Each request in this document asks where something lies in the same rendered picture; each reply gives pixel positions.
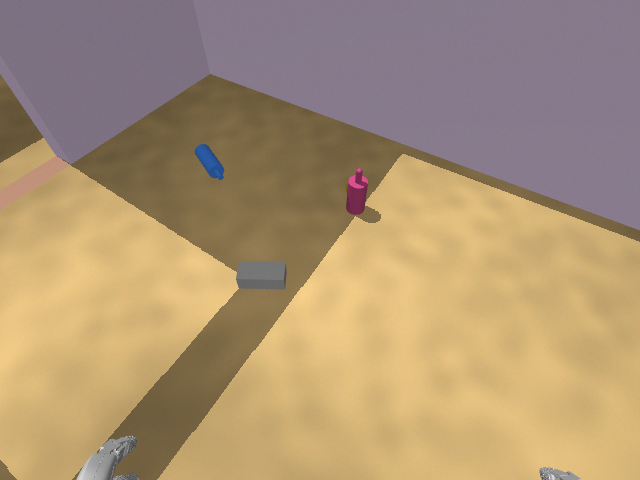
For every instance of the left robot hand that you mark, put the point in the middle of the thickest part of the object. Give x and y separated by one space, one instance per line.
101 465

